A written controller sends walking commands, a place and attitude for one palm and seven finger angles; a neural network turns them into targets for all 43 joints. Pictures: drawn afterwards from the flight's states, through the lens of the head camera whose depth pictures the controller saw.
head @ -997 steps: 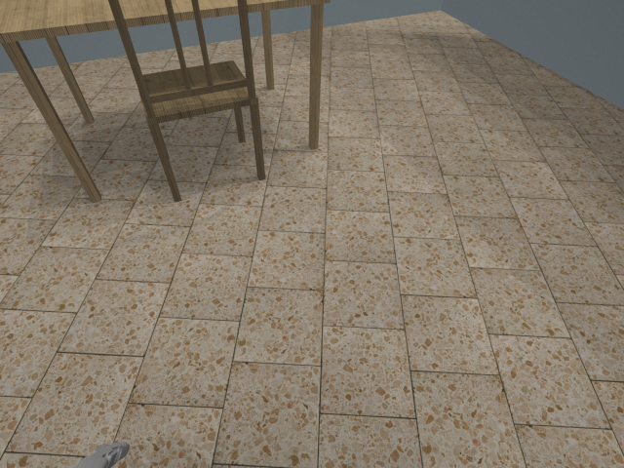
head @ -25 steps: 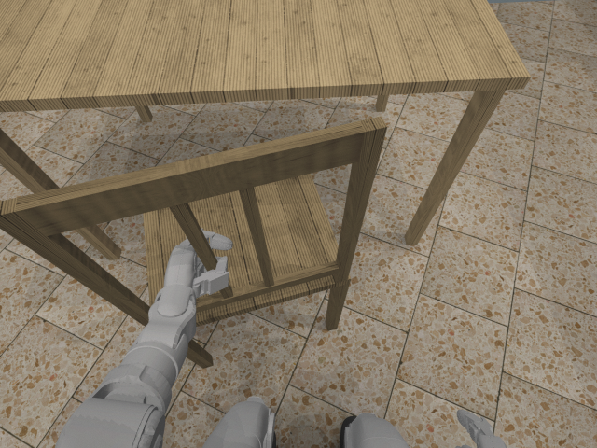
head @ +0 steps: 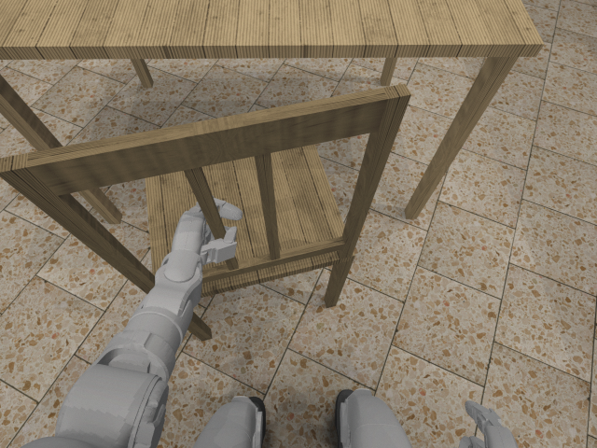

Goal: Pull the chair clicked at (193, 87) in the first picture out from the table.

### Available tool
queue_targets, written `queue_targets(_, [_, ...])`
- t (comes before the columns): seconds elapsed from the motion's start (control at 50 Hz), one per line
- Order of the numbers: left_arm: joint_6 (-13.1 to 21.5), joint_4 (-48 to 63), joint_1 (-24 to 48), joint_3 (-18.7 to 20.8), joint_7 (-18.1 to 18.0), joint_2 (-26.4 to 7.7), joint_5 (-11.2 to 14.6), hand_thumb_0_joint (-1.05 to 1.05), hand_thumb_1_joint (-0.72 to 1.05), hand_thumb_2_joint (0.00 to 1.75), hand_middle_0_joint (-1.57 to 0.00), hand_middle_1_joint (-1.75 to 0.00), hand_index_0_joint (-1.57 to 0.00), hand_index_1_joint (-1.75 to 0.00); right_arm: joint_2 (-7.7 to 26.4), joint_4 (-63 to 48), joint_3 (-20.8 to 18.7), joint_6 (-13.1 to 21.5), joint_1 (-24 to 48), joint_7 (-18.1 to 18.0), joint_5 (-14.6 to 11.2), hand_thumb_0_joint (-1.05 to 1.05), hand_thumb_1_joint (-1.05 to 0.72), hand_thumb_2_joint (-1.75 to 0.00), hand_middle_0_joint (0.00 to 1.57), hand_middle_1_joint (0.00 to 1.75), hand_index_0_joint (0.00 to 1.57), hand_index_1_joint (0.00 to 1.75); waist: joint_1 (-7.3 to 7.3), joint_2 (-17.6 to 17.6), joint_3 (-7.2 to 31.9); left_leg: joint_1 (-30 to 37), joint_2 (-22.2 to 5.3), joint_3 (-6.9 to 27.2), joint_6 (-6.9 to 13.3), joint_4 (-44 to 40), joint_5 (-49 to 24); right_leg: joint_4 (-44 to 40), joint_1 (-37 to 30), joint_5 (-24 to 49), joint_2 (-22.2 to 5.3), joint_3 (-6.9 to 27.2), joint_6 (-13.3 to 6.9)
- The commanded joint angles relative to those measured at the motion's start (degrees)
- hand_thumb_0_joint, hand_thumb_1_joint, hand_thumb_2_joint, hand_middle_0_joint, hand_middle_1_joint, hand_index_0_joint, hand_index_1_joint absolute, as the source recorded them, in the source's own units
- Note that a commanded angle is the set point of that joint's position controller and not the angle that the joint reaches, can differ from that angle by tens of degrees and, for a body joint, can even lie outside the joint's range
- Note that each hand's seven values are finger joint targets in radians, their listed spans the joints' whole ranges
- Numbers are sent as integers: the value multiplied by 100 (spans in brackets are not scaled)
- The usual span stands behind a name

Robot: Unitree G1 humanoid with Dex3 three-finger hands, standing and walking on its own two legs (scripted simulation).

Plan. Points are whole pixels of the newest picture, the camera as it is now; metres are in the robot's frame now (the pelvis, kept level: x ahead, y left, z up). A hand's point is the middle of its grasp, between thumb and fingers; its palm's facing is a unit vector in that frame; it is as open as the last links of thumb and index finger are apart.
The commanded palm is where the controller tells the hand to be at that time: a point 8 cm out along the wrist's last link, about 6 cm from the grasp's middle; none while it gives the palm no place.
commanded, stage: step backward, pulling the chair out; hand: left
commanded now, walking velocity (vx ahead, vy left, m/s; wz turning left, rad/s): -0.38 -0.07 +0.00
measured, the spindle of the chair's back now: (217, 228) +0.42 +0.13 -0.06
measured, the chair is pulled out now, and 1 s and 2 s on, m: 0.24 0.37 0.60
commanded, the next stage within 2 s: stop walking, hand still on the chair in 1.72 s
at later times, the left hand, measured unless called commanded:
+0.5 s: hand (216, 296) +0.31 +0.12 -0.06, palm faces -0.05 -0.97 -0.22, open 5.1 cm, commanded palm +0.32 +0.17 -0.05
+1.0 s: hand (209, 326) +0.27 +0.13 -0.05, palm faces -0.01 -0.98 -0.21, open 5.2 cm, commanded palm +0.26 +0.18 -0.05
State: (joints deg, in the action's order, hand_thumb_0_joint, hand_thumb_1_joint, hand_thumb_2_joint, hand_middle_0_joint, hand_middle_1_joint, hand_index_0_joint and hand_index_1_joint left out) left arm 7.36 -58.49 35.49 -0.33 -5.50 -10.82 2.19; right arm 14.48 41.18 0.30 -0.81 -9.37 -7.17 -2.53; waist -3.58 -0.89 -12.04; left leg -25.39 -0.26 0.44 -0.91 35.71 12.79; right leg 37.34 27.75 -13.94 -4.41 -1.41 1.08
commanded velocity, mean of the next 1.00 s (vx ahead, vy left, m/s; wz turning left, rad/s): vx -0.38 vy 0.04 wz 0.02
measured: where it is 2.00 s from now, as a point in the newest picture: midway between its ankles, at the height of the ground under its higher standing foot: outside the picture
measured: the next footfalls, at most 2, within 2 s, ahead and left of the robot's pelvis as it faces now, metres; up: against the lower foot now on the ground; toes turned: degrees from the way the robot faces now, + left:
right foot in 0.44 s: +0.06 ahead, -0.14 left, +0.00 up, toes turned -4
left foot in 0.64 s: +0.00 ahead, +0.13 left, +0.00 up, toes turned +0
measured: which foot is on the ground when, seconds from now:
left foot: down 0.00-0.52, up 0.54-0.62, down 0.64-0.86, up 0.88-1.00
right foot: down 0.00-0.34, up 0.36-0.42, down 0.44-0.68, up 0.70-0.82, down 0.84-1.00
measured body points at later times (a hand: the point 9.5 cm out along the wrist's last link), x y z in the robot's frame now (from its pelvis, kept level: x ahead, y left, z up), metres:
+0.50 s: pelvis -0.07 +0.00 -0.01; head +0.02 -0.01 +0.43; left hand +0.31 +0.17 -0.04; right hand +0.03 -0.25 -0.14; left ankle +0.06 +0.13 -0.72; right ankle +0.02 -0.14 -0.72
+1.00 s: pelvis -0.12 +0.00 +0.01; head -0.01 -0.01 +0.44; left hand +0.26 +0.18 -0.04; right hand -0.03 -0.26 -0.13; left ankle -0.09 +0.14 -0.69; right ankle -0.08 -0.13 -0.72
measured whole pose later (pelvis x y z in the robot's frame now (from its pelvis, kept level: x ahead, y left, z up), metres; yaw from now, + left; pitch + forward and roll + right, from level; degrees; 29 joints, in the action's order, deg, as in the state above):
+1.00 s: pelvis -0.12 +0.00 +0.01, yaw +0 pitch +2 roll +1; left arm 7.9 -61.4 35.7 3.1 -5.7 -11.5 2.7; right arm 14.4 44.6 1.5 1.2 -7.6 -6.8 -3.1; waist -4.0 0.3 -13.4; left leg -27.0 0.1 2.6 -3.1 48.1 26.9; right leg 32.0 21.4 -12.0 -3.7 -2.7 0.5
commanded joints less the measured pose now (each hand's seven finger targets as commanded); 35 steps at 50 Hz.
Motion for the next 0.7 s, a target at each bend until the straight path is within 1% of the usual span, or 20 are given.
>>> queue_targets(0.0, [630,1305,1903,130,-37,-792,-100,0,90,90,-50,-145,-50,-145,772,-389,-285,246,-286,12,43,0,-90,-90,20,30,20,30,222,881,3193,1003,-1339,1035,487,-516,-2342,-41,-1608,757,-7,158,-142])
queue_targets(0.04, [673,1180,1905,158,-24,-1042,-139,0,90,90,-50,-145,-50,-145,780,-264,-318,259,-480,-29,-7,0,-90,-90,20,30,20,30,68,-43,3539,978,-942,578,98,-46,-2212,-490,-2113,2634,-516,562,-262])
queue_targets(0.1, [672,1196,1826,282,-57,-1369,-85,0,90,90,-50,-145,-50,-145,734,-275,-326,275,-372,-67,-79,0,-90,-90,20,30,20,30,116,-564,3456,965,-196,121,-207,775,521,-1450,-1597,1785,-1537,1259,-709])
queue_targets(0.14, [602,986,1614,367,-82,-1508,-72,0,90,90,-50,-145,-50,-145,796,-209,-301,293,-312,-88,-84,0,-90,-90,20,30,20,30,209,-591,3241,753,-87,215,-183,905,1217,-1680,-1500,1194,-1761,1301,-818])
queue_targets(0.2, [558,1138,1723,273,-106,-1262,-89,0,90,90,-50,-145,-50,-145,794,-143,-184,339,-346,-113,-23,0,-90,-90,20,30,20,30,83,-457,3348,1251,-351,314,-42,-403,-384,-1028,-1521,1406,-1097,501,-341])
queue_targets(0.24, [555,1144,1756,233,-108,-1131,-58,0,90,90,-50,-145,-50,-145,989,-298,-249,278,-135,-139,-27,0,-90,-90,20,30,20,30,155,453,3110,1170,-982,944,255,-960,-1085,-284,-1207,429,-301,97,-36])
queue_targets(0.28, [600,1162,1876,1,-53,-787,19,0,90,90,-50,-145,-50,-145,892,-453,-259,260,-95,-35,-46,0,-90,-90,20,30,20,30,248,1029,2868,499,-1511,1399,555,-1584,569,390,-1299,-1186,122,0,-85])
queue_targets(0.32, [620,1294,2081,-19,-22,-713,8,0,90,90,-50,-145,-50,-145,832,-494,-178,347,24,-46,-17,0,-90,-90,20,30,20,30,309,1480,2653,32,-1774,1732,738,-1859,1424,945,-1310,-1258,226,27,-177])
queue_targets(0.36, [668,1196,1881,143,-18,-921,33,0,90,90,-50,-145,-50,-145,867,-297,-259,379,-309,-86,-9,0,-90,-90,20,30,20,30,225,1294,2957,511,-1722,1429,798,-1309,280,583,-1510,-902,247,100,-117])
queue_targets(0.4, [785,1082,1985,88,12,-881,-7,0,90,90,-50,-145,-50,-145,858,-175,-276,512,-473,-78,-12,0,-90,-90,20,30,20,30,148,919,3013,891,-1385,1011,570,-758,-356,-440,-1603,-346,151,190,-148])
queue_targets(0.44, [843,915,1827,193,42,-1171,-71,0,90,90,-50,-145,-50,-145,819,-119,-283,566,-548,-104,5,0,-90,-90,20,30,20,30,99,167,2790,830,-849,486,226,-307,73,-1225,-1528,311,-343,700,-255])
queue_targets(0.46, [837,957,1951,93,26,-1239,-93,0,90,90,-50,-145,-50,-145,756,-163,-281,577,-481,-117,-51,0,-90,-90,20,30,20,30,58,-465,2804,628,-424,80,-12,206,810,-1470,-1275,101,-963,1256,-533])
queue_targets(0.48, [790,870,1818,206,-22,-1405,-96,0,90,90,-50,-145,-50,-145,720,-139,-279,582,-399,-120,-88,0,-90,-90,20,30,20,30,128,-818,2822,893,-150,0,-151,966,1219,-1938,-685,-772,-1519,1596,-779])
queue_targets(0.5, [731,886,1728,186,-44,-1399,-132,0,90,90,-50,-145,-50,-145,719,-160,-278,553,-225,-109,-74,0,-90,-90,20,30,20,30,263,-722,2668,1164,-62,107,-186,1815,1450,-2353,25,-2048,-1748,1688,-927])
queue_targets(0.52, [717,951,1769,263,-79,-1428,-131,0,90,90,-50,-145,-50,-145,700,-117,-250,521,-193,-101,-23,0,-90,-90,20,30,20,30,287,-800,2607,1170,-20,142,-181,2194,1449,-2459,176,-2216,-1786,1695,-978])
queue_targets(0.54, [686,882,1649,259,-92,-1363,-109,0,90,90,-50,-145,-50,-145,718,-14,-184,516,-243,-94,-4,0,-90,-90,20,30,20,30,252,-695,2567,1154,-16,210,-155,1859,1376,-2257,-36,-1375,-1726,1505,-980])
queue_targets(0.6, [649,930,1568,316,-105,-1306,-75,0,90,90,-50,-145,-50,-145,707,64,-49,615,-367,-131,-21,0,-90,-90,20,30,20,30,177,-705,2815,1111,-237,207,-70,-777,441,-873,-1257,735,-1128,685,-387])
queue_targets(0.64, [591,992,1530,312,-114,-1194,-83,0,90,90,-50,-145,-50,-145,1024,-134,-166,519,-84,-172,14,0,-90,-90,20,30,20,30,354,857,2687,1116,-1218,1262,361,-1140,-1713,294,-994,803,-247,168,-22])
queue_targets(0.66, [539,937,1545,328,-104,-1059,-78,0,90,90,-50,-145,-50,-145,913,-124,-186,424,-246,-136,16,0,-90,-90,20,30,20,30,397,915,2867,1403,-1545,1314,538,-864,-2980,666,-891,829,-98,126,-31])
queue_targets(0.68, [577,1210,1806,43,0,-739,-60,0,90,90,-50,-145,-50,-145,769,-177,-165,388,-286,-28,44,0,-90,-90,20,30,20,30,306,1311,3247,1752,-1719,1426,610,-1026,-2914,942,-781,-617,-18,135,-48])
